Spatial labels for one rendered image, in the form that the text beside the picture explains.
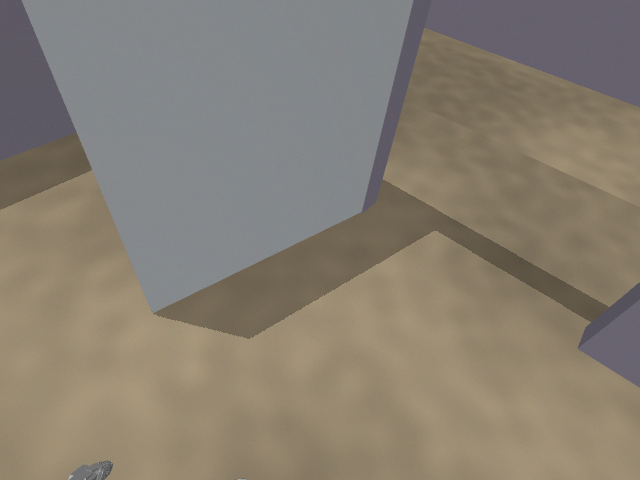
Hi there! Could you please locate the left robot hand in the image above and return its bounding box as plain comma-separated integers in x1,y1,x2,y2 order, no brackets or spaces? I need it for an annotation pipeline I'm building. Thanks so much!
68,461,113,480

